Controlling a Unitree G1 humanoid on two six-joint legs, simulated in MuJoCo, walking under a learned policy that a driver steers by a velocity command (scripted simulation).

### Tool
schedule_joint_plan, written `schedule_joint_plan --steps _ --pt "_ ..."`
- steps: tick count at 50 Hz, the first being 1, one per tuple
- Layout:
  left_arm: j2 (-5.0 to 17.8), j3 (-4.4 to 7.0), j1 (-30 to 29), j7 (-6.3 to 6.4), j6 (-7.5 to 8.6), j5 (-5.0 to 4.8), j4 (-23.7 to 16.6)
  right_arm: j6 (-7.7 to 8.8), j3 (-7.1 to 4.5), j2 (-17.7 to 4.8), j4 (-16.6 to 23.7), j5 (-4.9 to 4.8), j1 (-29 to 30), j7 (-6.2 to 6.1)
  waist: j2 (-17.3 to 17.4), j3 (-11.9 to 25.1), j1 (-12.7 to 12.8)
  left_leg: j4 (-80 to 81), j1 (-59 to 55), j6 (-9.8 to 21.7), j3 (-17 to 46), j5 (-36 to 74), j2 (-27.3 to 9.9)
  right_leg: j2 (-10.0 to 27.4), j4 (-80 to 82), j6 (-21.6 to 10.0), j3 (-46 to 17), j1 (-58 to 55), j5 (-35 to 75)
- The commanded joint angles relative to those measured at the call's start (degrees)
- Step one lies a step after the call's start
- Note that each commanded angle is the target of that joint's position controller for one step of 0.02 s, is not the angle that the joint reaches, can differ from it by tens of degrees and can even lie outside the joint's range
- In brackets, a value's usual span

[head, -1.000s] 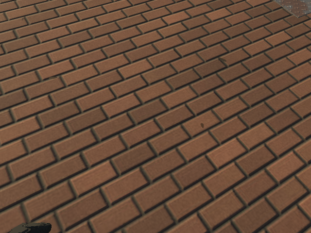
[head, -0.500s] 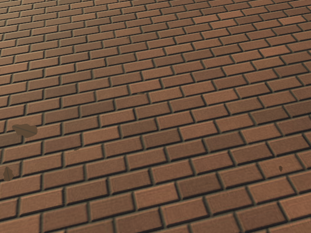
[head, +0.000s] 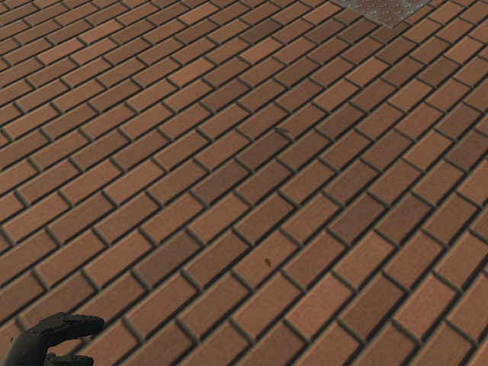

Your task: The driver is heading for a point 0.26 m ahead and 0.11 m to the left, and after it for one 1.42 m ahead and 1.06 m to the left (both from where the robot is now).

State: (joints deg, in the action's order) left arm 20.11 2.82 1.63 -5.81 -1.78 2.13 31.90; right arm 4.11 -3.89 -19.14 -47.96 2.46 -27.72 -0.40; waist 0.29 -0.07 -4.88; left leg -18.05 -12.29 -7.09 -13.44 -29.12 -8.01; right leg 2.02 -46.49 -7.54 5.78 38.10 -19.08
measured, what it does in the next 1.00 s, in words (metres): walks ahead, turning left: left foot, then right foot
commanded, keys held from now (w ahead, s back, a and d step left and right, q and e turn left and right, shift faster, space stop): w+q+shift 0.08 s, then q+shift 0.92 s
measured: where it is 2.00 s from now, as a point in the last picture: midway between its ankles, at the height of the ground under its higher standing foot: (123, 315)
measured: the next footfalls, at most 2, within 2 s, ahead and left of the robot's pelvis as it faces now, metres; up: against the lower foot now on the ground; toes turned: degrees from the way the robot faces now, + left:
left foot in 0.44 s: +0.51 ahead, -0.02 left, +0.00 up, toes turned +5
right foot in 0.84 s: +0.64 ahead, -0.19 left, +0.00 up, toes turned +41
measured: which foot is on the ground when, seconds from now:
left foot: down 0.00-0.02, up 0.04-0.42, down 0.44-0.84, up 0.86-1.00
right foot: down 0.00-0.42, up 0.44-0.82, down 0.84-1.00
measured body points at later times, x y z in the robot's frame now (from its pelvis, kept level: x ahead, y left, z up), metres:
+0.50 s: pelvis +0.35 -0.07 +0.01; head +0.38 -0.07 +0.46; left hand +0.49 +0.21 -0.07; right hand +0.46 -0.34 -0.10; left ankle +0.47 -0.02 -0.70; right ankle +0.20 -0.16 -0.57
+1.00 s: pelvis +0.49 -0.16 +0.04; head +0.53 -0.14 +0.49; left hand +0.45 +0.17 -0.05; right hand +0.82 -0.29 -0.04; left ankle +0.41 -0.05 -0.61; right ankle +0.61 -0.22 -0.70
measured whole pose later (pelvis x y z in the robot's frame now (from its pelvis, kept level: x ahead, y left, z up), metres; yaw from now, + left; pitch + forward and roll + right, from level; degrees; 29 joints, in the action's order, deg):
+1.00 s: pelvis +0.49 -0.16 +0.04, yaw +40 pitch +1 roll -1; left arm 15.7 4.1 6.6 2.6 0.0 1.0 38.8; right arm -3.5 -6.0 -21.7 -32.3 -1.3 -11.2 -1.2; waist 2.2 -3.1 0.2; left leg -68.5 34.2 -4.1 7.0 -21.8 3.2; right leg -1.7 -25.3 -0.6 -1.0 17.6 -8.9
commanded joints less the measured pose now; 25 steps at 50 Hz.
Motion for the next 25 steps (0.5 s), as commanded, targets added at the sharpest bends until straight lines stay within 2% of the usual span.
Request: schedule_joint_plan --steps 1,2,3,4,5,6,7,9,10,11,12,13,14,15,16,17,18,19,20,21,22,23,24,25 --pt "8.5 3.88 26.0 2.57 1.43 0.28 5.0 0.76 -1.2 -9.8 3.9 -0.26 2.5 0.16 1.3 12.3 17.9 -41.5 34.1 9.5 0.7 58.5 -6.5 -5.8 6.4 -4.0 -5.6 -52.6 -4.1" --pt "17.2 5.27 24.6 3.63 1.27 -0.82 5.4 1.32 0.94 -0.8 9.3 -1.4 3.0 1.55 -21.7 18.0 11.7 -63.8 54.2 7.3 4.5 0.7 4.6 12.9 24.4 -5.9 -41.2 -62.6 -26.5" --pt "16.9 5.48 25.3 3.92 1.55 -0.88 2.4 1.78 0.41 -5.9 10.6 -0.98 8.5 1.44 -10.5 23.0 15.2 -70.8 56.6 8.7 16.9 4.7 5.1 16.9 32.3 -5.7 -52.9 -60.6 -28.8" --pt "13.7 4.74 23.8 4.49 2.01 0.43 4.9 1.7 0.05 -6.7 10.4 -2.23 13.8 1.08 -3.4 12.9 14.5 -72.4 60.7 9.6 17.2 10.7 4.1 17.0 31.1 -4.8 -44.7 -54.3 -18.9" --pt "10.3 3.64 22.2 5.21 3.09 1.03 6.5 1.61 0.96 -4.2 9.1 -2.59 11.3 0.76 0.0 3.7 10.3 -67.7 57.2 9.4 16.6 13.6 1.8 16.9 29.4 -3.8 -35.6 -42.2 2.0" --pt "7.1 2.52 18.2 5.35 4.3 1.07 6.8 0.86 1.33 -2.8 7.7 -1.84 9.7 1.11 1.7 1.2 6.7 -62.4 51.6 9.2 17.7 14.6 0.2 14.4 28.4 -2.8 -28.1 -33.9 14.6" --pt "5.1 1.65 15.9 5.11 5.34 0.71 6.8 -0.51 1.38 -1.7 4.8 -1.77 4.5 1.2 0.5 -0.8 3.7 -60.2 45.4 8.6 18.6 14.3 0.8 13.3 28.9 -1.3 -21.1 -27.4 28.8" --pt "2.1 0.61 15.1 4.56 7.03 -0.58 8.1 -2.69 0.78 -1.3 1.9 -1.77 0.9 1.54 -2.0 -1.4 1.1 -54.7 41.3 7.8 18.4 13.0 2.2 11.7 29.1 1.2 -11.5 -24.9 48.4" --pt "0.3 1.2 11.1 4.98 8.46 -2.86 7.0 -1.8 -0.62 -3.1 2.9 -7.0 3.7 0.5 -7.3 0.0 2.3 -53.4 45.4 7.3 21.7 15.2 1.0 10.6 30.5 1.8 -8.8 -29.4 47.8" --pt "-0.6 0.79 8.9 5.7 8.71 -2.54 7.1 -1.79 -0.74 -3.5 3.1 -7.44 7.3 -0.18 -6.0 -0.8 2.8 -51.5 47.7 8.0 19.9 19.3 2.4 7.6 32.9 4.0 -5.5 -30.5 47.0" --pt "0.5 1.08 8.3 6.43 9.15 -2.04 6.7 -1.1 -0.41 -1.8 4.2 -6.27 8.2 0.04 -7.5 -1.8 1.9 -46.0 46.2 7.9 18.5 22.9 3.4 7.5 34.1 5.1 -1.8 -28.5 53.2" --pt "1.0 1.24 7.1 7.33 9.08 -1.93 6.2 -0.39 -0.09 -0.6 5.4 -4.87 10.3 0.63 -7.1 -3.3 2.1 -40.3 45.2 7.3 15.0 26.9 4.6 5.8 34.6 6.5 1.6 -27.6 56.4" --pt "0.7 1.02 6.1 8.09 8.61 -1.58 6.0 0.31 -0.06 -0.1 5.6 -4.15 11.3 1.36 -6.1 -4.2 2.2 -33.7 43.6 7.0 11.8 32.4 5.9 3.0 34.3 7.6 5.3 -26.9 53.0" --pt "1.5 1.15 6.5 9.06 7.9 -1.22 5.9 0.96 0.1 0.9 5.9 -3.93 13.4 1.87 -3.6 -4.0 3.3 -27.0 42.4 6.8 8.5 37.2 7.6 1.7 33.0 8.6 6.4 -27.3 50.3" --pt "2.1 1.25 8.2 10.21 7.3 -1.51 6.0 1.24 0.12 1.3 6.0 -3.63 13.8 2.63 -2.5 -2.9 4.2 -22.0 40.6 6.3 4.7 40.8 10.1 1.8 29.3 9.5 7.3 -29.2 56.7" --pt "3.4 1.45 10.2 11.31 6.62 -1.71 6.5 1.16 -0.03 1.6 6.1 -3.47 12.6 3.43 -2.9 -0.2 4.3 -18.8 37.5 5.8 2.4 43.7 12.1 2.6 25.0 10.2 8.1 -31.7 63.2" --pt "4.5 1.78 10.8 12.02 5.9 -1.98 6.6 0.58 -0.49 1.2 6.0 -3.69 9.1 3.97 -5.0 2.8 2.9 -17.8 32.6 5.8 1.7 43.3 13.7 3.6 20.7 10.6 8.2 -32.9 67.5" --pt "5.4 2.22 9.2 12.32 5.38 -2.56 5.9 -0.49 -1.4 -0.7 5.7 -3.94 4.0 4.21 -7.7 5.3 0.1 -18.6 26.4 6.9 2.4 40.4 14.5 4.8 16.1 11.1 7.9 -32.1 71.4" --pt "5.4 2.51 5.4 12.12 5.23 -3.14 4.2 -1.83 -2.96 -4.4 4.8 -4.14 -3.1 3.84 -8.9 7.5 -3.9 -19.6 18.5 9.0 3.8 37.4 14.9 5.3 9.3 11.6 7.3 -29.2 72.6" --pt "4.3 2.4 -0.2 11.17 5.39 -3.94 2.2 -2.93 -4.41 -7.7 2.7 -4.07 -14.0 2.86 -2.5 8.7 -10.5 -15.4 8.1 12.9 8.7 41.2 12.4 3.4 -8.8 12.2 6.3 -22.4 56.9" --pt "-2.6 0.64 -5.0 8.38 5.78 -3.98 1.2 -3.22 -3.26 -4.6 0.2 -3.6 -16.5 1.44 13.5 1.9 -11.4 -4.1 6.6 16.0 14.9 53.8 7.7 -7.0 -32.0 12.8 5.3 -14.0 -7.3" --pt "-8.8 -0.66 3.9 6.7 5.89 -2.65 -0.9 -1.25 -1.69 -4.7 4.3 0.07 -6.0 1.07 20.2 0.1 1.4 -14.2 7.8 22.5 32.8 78.7 3.1 -12.2 -50.4 13.5 -6.2 -0.9 -22.1" --pt "-5.1 -0.99 14.6 5.79 6.15 -2.07 -0.6 0.37 -1.99 -7.6 9.8 1.38 1.1 1.31 12.7 14.4 5.3 -6.9 3.6 33.0 52.4 68.0 -7.9 -11.7 -53.7 13.6 -17.2 1.2 -18.7" --pt "1.7 0.12 12.7 5.45 6.23 -2.18 -0.9 0.07 -3.38 -9.7 14.3 -0.6 9.0 1.38 2.2 12.2 6.2 0.1 9.8 33.5 56.1 41.8 -7.6 -9.6 -46.7 10.4 -18.5 0.1 -13.8"
Keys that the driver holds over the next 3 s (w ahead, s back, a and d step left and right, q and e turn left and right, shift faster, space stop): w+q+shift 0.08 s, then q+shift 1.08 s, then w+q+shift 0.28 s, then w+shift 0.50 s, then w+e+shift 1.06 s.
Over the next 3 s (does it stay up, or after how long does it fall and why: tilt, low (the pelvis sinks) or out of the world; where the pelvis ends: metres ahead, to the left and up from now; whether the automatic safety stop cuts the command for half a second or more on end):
stays up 1.06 1.11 0.03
